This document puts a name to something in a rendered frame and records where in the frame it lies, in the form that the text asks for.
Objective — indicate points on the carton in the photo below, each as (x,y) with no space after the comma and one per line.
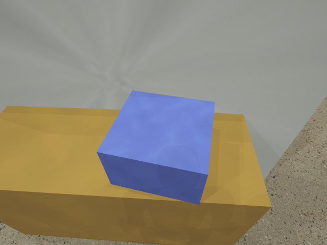
(160,144)

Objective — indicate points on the pedestal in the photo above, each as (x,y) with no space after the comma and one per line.
(52,183)

